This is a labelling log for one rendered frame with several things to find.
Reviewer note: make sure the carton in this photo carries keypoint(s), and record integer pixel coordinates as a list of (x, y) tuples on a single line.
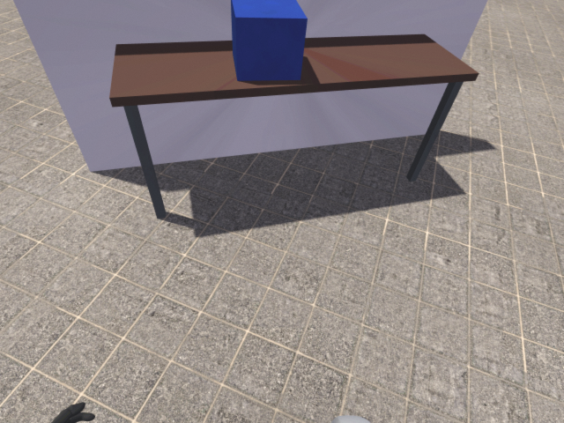
[(268, 39)]

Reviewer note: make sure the left robot hand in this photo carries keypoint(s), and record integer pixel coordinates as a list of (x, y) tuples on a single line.
[(74, 414)]

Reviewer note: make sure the table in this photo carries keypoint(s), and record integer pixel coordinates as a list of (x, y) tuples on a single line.
[(168, 72)]

